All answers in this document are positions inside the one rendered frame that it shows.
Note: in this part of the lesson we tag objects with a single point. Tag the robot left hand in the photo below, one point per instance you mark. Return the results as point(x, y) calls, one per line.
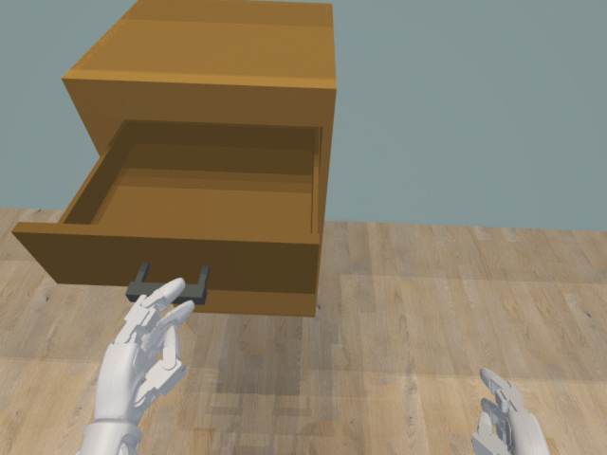
point(120, 393)

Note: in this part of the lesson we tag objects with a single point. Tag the drawer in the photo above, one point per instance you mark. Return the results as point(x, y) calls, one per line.
point(241, 198)

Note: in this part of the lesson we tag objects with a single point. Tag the cabinet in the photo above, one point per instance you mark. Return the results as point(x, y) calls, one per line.
point(219, 61)

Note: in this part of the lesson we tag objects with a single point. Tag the robot right hand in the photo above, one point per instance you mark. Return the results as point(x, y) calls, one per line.
point(518, 430)

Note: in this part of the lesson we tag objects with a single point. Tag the left robot forearm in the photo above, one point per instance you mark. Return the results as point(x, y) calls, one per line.
point(110, 437)

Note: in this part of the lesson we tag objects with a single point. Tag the handle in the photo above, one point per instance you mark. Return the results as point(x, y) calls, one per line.
point(195, 292)

